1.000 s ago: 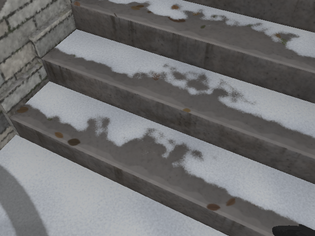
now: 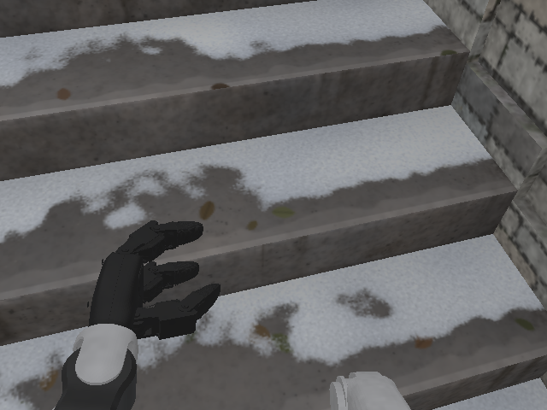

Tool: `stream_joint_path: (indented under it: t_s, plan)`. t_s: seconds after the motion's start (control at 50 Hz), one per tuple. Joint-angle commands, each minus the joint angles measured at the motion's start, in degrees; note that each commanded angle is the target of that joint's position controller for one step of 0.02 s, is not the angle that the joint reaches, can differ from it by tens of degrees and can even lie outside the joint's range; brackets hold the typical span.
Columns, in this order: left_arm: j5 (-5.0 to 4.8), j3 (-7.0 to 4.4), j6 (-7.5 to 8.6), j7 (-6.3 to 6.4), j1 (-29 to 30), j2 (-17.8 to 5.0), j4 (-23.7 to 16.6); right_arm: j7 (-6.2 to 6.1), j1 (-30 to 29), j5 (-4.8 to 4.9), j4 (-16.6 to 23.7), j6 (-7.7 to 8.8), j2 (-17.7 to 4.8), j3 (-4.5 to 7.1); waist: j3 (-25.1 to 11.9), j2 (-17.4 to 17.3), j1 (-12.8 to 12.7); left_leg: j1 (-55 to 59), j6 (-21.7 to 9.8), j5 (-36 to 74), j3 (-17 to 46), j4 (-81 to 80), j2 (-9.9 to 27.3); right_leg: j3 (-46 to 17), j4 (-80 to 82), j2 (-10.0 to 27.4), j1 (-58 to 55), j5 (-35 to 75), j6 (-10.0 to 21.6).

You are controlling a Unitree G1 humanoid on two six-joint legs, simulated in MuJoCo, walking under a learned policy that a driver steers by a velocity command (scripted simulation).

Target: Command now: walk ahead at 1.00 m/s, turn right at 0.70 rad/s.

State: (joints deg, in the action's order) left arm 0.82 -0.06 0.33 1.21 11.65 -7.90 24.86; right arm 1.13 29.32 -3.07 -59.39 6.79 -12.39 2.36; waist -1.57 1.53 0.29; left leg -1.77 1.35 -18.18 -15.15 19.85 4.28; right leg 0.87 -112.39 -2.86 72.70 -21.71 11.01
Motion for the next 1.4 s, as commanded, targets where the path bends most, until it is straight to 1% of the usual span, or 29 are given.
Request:
stream_joint_path:
  t_s: [0.02, 0.06, 0.1, 0.14, 0.16, 0.22, 0.34, 0.38, 0.44, 0.48, 0.5, 0.52, 0.54, 0.6, 0.7, 0.76, 0.8, 0.84, 0.86, 0.88, 0.92, 0.98, 1.08, 1.14, 1.2, 1.24, 1.28, 1.32, 1.4]
  plan:
    - [-0.97, 1.93, -0.89, -0.94, -3.4, -1.6, -2.2, -1.68, -5.7, 3.60, 4.6, 1.06, -6.0, -0.23, 2.8, -1.9, -7.6, -24.9, -5.6, 49.0, -3.7, -21.4, 3.9, 12.1, 29.4, -0.7, -34.4, 2.9, -0.6]
    - [-1.40, -0.34, -0.53, -1.13, -19.6, -6.7, 3.3, -3.70, -6.4, 5.42, 9.2, 3.12, -18.5, 2.39, -13.0, -8.3, -12.4, -10.1, -9.4, 108.2, -1.1, -3.9, 9.4, 13.4, 37.7, -5.8, -54.4, 1.3, -2.6]
    - [-0.87, -2.95, 0.17, -0.34, -35.9, -12.3, 7.0, -1.65, -13.7, 7.17, 13.4, 3.40, -20.9, 4.77, -23.7, -9.9, -19.1, 0.3, -11.0, 111.1, 4.3, 27.3, 12.4, 5.6, 59.6, -7.8, -65.5, -2.7, -1.9]
    - [0.52, -6.85, 0.32, -1.57, -26.6, -20.9, 10.1, 2.19, -10.6, 2.27, 21.7, 2.57, -6.8, 2.98, -18.6, 14.2, -5.8, -38.8, -3.5, 10.3, 12.2, 79.5, -8.7, -44.5, 88.0, 9.2, -78.0, 12.0, 9.4]
    - [1.62, -7.11, 0.36, -1.53, -25.8, -18.9, 8.8, 2.43, -14.0, -0.28, 25.5, 2.67, -3.7, 2.01, -22.4, 2.7, -5.4, -46.5, -4.9, 10.0, 21.0, 99.1, -7.2, -51.9, 91.4, 13.0, -78.4, 4.4, 11.0]
    - [1.27, -5.07, 4.88, -1.39, -32.5, -9.8, 21.7, -0.03, -24.6, -2.27, 32.7, 1.46, 8.4, -3.70, -0.9, -7.3, -0.6, -64.6, -8.9, 2.9, 21.5, 111.1, -3.8, -33.3, 91.3, 8.6, -62.9, 0.9, 6.4]
    - [0.29, -0.48, 7.31, -1.50, -38.4, -4.2, 29.7, -3.55, -40.1, 1.80, 40.3, -2.37, 12.8, -8.51, 12.8, -7.4, 2.3, -72.6, -7.5, -8.3, 11.9, 93.5, -0.5, -13.9, 100.6, 7.9, -45.9, 27.9, -4.9]
    - [-0.87, -2.25, 6.54, 1.57, -37.8, -10.7, 25.4, -2.04, -39.7, 0.81, 41.2, -4.84, 7.2, -6.76, 2.8, -13.1, 0.6, -42.8, -6.5, 0.3, 4.7, 69.7, -2.4, -12.2, 106.8, 10.3, -42.6, 69.1, -7.7]
    - [-3.50, -6.22, 8.95, 6.06, -31.2, -19.5, 20.3, -2.75, -18.8, 3.53, 36.0, -8.86, 1.3, -4.13, -16.1, 7.1, 11.5, -19.5, -10.8, -5.7, 10.3, 52.7, -7.3, -11.0, 89.2, 16.7, -59.5, 124.8, -10.5]
    - [-3.28, -10.30, 8.09, 6.10, -22.5, -23.6, 15.1, -2.34, -11.7, 3.60, 34.3, -7.43, -10.3, 0.17, -18.9, 1.9, 18.5, -20.4, -14.1, -7.3, 11.9, 23.0, -8.4, -10.1, 52.3, 9.3, -75.1, 112.2, -11.6]
    - [-2.11, -11.13, 7.43, 5.30, -15.7, -20.6, 12.3, -0.81, -13.6, 3.54, 31.3, -6.63, -11.8, 1.82, -17.5, -14.1, 20.1, -6.6, -21.0, 8.4, 20.9, 4.4, -2.1, -7.8, 23.9, -3.6, -57.3, 39.3, -14.7]
    - [2.15, -8.03, 6.71, 3.49, -20.6, -8.9, 10.5, -0.83, -13.9, 2.75, 25.8, -5.58, -9.8, 1.81, -8.4, -15.4, 8.4, 11.4, -24.7, 57.2, 27.1, 17.4, 4.9, -9.7, -6.2, -10.7, -18.4, -9.1, -12.8]
    - [3.61, -6.66, 6.07, 2.28, -21.8, -6.4, 8.3, -2.28, -6.7, 1.55, 23.5, -4.88, -11.3, 2.28, -15.6, 0.6, 9.1, 17.9, -28.3, 52.5, 40.4, 15.8, 10.4, -11.6, -13.9, -9.8, -8.6, -7.0, -9.3]
    - [5.51, -1.42, 5.12, 1.36, -19.1, 1.9, 5.4, -0.86, -10.2, 1.99, 16.1, -2.95, 1.0, -0.47, 0.9, 3.5, -0.6, -1.0, -16.8, 18.5, 33.5, 7.6, 2.7, -8.2, -11.4, -3.9, -1.2, -8.4, -5.4]
    - [5.48, 2.19, 1.92, 2.13, 0.4, 1.1, -7.3, -1.23, -2.6, 1.66, 8.3, 1.78, -3.8, 0.06, 5.6, -2.7, 0.1, -12.9, -13.9, 44.9, 33.4, -7.4, 1.5, 5.3, -2.4, 3.1, -1.2, -11.6, -8.2]
    - [4.46, 4.46, 1.96, 0.99, 2.6, 0.6, -8.5, -2.93, 0.5, 3.87, 8.4, 1.81, -8.6, 2.40, -3.3, 6.9, 0.4, -11.3, -10.5, 49.4, 30.8, -16.4, 1.0, 7.4, 27.4, 2.9, -22.6, -5.9, -5.9]
    - [-0.64, 2.41, 2.98, 1.75, -8.9, -2.8, -6.9, -3.68, -0.1, 5.85, 11.0, 3.26, -12.3, 3.49, -16.2, -3.2, -6.6, -21.4, -13.5, 104.9, 30.9, -6.0, 2.0, 9.1, 42.6, -4.1, -63.4, -7.9, -6.4]
    - [0.99, -3.88, 2.39, 2.75, -35.4, -14.4, 0.2, -1.11, -11.2, 5.61, 14.7, 6.32, -19.6, 7.27, -32.6, -5.7, -21.5, -14.9, -11.7, 107.5, 32.4, 30.5, 2.4, -9.5, 60.1, 2.7, -78.8, -12.3, -1.4]
    - [1.96, -5.74, 3.26, 2.78, -38.8, -19.9, 5.3, 1.79, -12.9, 6.41, 16.9, 6.95, -9.0, 5.31, -33.9, 15.8, -19.0, -33.3, -9.4, 36.0, 30.5, 60.3, -12.5, -41.0, 80.5, 19.1, -88.2, -19.5, 8.0]
    - [2.58, -5.88, 2.83, 3.10, -29.5, -17.9, 3.0, 1.91, -15.2, 3.43, 20.5, 6.90, -7.5, 4.90, -29.9, 14.8, -14.4, -45.9, -7.3, 13.6, 29.6, 84.9, -14.4, -59.4, 92.9, 25.1, -83.3, -17.1, 8.3]
    - [0.72, -3.65, 4.74, 2.42, -23.0, -8.4, 9.6, 1.12, -19.2, -0.28, 24.6, 3.42, -0.2, 2.86, -6.2, -6.9, -4.8, -58.6, -7.9, 11.4, 23.6, 98.0, -8.6, -38.6, 89.1, 22.0, -69.6, -11.8, 6.6]
    - [2.63, -1.78, 7.10, 0.73, -31.4, 1.2, 23.2, 0.73, -19.1, 0.75, 26.7, -1.56, 9.2, -1.56, 3.0, -5.3, 0.5, -72.7, -11.4, -2.9, 23.1, 115.3, -6.5, -12.4, 90.6, 18.0, -67.0, 6.6, -1.5]
    - [2.10, 0.09, 7.62, -1.20, -28.2, -0.5, 30.1, -2.92, -37.8, 3.05, 36.8, -5.91, 9.9, -4.50, 12.8, 1.0, 7.4, -66.5, -12.1, -7.3, 14.9, 91.0, -4.9, 15.1, 106.9, 11.4, -45.4, 25.4, -10.6]
    - [-4.41, -2.29, 9.62, 2.68, -28.1, -15.8, 24.4, -0.91, -23.8, 3.49, 29.2, -7.58, -1.2, -1.73, -5.9, -0.3, 11.0, -16.9, -9.6, 6.9, -0.8, 67.1, -13.2, 18.4, 103.6, 10.6, -39.8, 90.7, -6.4]
    - [-4.16, -6.60, 10.53, -0.32, -20.4, -26.6, 19.6, -1.18, 0.7, 3.01, 25.2, -6.93, -9.9, 1.69, -22.8, 8.4, 21.9, -2.9, -10.5, -4.4, 9.0, 41.9, -13.5, 11.0, 63.5, 18.4, -62.6, 118.5, -1.9]
    - [1.02, -4.03, 9.21, -4.19, -21.5, -10.6, 12.3, -0.55, -16.1, 3.48, 23.1, -5.80, -15.6, 5.09, -11.5, -20.3, 7.7, 5.2, -22.8, 38.8, 43.4, 17.6, -5.0, 3.2, 5.0, -1.7, -28.4, 10.8, -10.7]
    - [4.24, -0.25, 9.49, -2.13, -17.2, -3.7, 1.6, -2.41, -14.0, 0.99, 22.3, -5.65, -13.9, 4.16, -15.0, -1.8, 3.5, 4.0, -26.6, -2.2, 68.9, -1.3, 3.3, -6.5, -20.3, -0.9, -11.1, 7.2, -8.7]
    - [4.90, 2.55, 8.14, -0.88, -13.4, 1.6, -1.1, -0.86, -7.9, 0.10, 14.4, -3.39, -8.7, 2.34, 1.8, 1.9, 0.3, -6.2, -19.8, -0.3, 53.8, 1.1, 0.4, -5.9, -27.7, 1.9, 2.2, 2.2, -5.8]
    - [2.26, 3.53, 4.40, 0.57, -7.4, 2.3, -3.2, 0.07, -9.2, -0.15, 8.5, -1.40, -3.0, -0.02, 8.1, -0.4, -3.1, -24.9, -13.3, 12.5, 32.1, -3.8, -3.0, 1.7, -18.3, 4.3, -0.5, -7.7, -5.0]
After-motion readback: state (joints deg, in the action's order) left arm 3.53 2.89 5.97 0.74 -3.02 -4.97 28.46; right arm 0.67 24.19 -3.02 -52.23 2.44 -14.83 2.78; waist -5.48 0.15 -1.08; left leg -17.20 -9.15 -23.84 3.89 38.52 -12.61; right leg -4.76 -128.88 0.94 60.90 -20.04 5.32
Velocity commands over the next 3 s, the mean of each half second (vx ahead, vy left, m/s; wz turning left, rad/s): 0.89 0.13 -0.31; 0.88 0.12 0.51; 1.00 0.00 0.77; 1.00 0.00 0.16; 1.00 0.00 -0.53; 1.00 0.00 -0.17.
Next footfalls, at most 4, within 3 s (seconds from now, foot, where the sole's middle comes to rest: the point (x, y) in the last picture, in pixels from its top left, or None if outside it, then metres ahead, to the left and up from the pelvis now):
0.12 right None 0.25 -0.05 -0.62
0.50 left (247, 346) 0.52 0.07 -0.47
0.84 right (311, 179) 0.82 -0.06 -0.32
1.22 left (214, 39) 1.11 0.16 -0.17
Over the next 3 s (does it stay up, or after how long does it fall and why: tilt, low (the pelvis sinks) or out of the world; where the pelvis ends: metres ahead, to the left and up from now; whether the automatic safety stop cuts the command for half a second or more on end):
stays up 2.51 0.60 1.17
